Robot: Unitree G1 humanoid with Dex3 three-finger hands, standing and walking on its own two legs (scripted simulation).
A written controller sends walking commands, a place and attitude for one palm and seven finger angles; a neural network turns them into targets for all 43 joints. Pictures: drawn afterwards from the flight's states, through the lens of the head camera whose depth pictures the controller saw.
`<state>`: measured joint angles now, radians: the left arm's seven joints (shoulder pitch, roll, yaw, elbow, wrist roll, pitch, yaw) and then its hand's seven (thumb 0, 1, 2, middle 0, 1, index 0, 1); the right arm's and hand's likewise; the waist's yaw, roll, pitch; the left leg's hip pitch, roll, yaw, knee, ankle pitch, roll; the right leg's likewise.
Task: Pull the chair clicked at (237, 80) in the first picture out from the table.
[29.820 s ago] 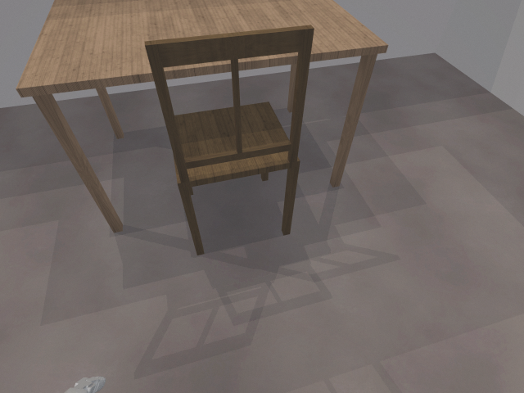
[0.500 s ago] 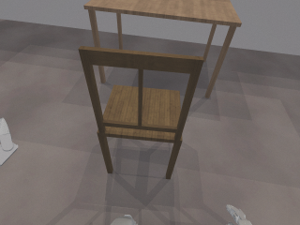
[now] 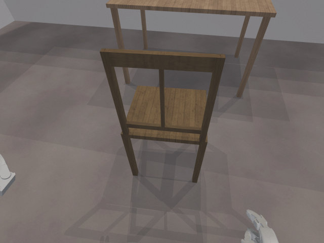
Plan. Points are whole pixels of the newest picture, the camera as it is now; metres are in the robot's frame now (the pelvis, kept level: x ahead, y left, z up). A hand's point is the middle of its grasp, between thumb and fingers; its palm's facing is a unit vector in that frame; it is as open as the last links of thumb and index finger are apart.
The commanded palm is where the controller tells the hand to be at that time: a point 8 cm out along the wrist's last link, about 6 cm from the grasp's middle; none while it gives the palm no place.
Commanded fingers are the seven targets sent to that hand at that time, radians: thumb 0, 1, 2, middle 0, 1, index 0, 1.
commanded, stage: stop stepping back and stand still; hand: left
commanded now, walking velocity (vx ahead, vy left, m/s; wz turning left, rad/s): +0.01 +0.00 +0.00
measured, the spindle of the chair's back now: (162, 100) +0.65 +0.07 -0.07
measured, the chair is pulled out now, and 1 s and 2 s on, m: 0.72 0.72 0.72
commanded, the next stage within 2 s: let the arm hang, fingers relaxed in 0.52 s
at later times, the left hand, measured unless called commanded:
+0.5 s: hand (23, 188) +0.18 +0.29 +0.12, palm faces +0.49 -0.73 -0.47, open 7.4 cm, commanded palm +0.13 +0.30 +0.17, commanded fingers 0.00 0.90 0.90 -0.20 -0.30 -0.20 -0.30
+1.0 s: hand out of the picture +0.05 +0.18 -0.17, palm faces +0.07 -0.98 -0.19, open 6.9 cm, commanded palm none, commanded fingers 0.00 0.90 0.90 -0.20 -0.30 -0.20 -0.30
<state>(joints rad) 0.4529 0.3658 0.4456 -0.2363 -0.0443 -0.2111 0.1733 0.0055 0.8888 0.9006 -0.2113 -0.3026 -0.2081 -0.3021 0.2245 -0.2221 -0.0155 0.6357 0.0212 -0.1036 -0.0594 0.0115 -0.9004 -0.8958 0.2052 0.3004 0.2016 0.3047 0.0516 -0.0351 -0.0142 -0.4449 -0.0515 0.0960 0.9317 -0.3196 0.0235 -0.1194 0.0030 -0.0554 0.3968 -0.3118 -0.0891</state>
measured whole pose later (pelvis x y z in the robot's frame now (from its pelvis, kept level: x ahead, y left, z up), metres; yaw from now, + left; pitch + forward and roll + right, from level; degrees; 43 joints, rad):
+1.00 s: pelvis +0.00 +0.00 -0.01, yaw +2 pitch -1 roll +0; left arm 0.28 0.18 0.00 0.81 0.01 0.03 0.04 -0.05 1.00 0.90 -0.21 -0.30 -0.21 -0.30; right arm 0.25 -0.17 0.02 0.90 -0.01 0.01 -0.01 -0.01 -0.94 -0.90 0.21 0.30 0.20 0.30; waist 0.01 -0.04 0.09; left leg -0.22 -0.01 -0.02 0.49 -0.26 0.00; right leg -0.25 -0.03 -0.11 0.49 -0.23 -0.02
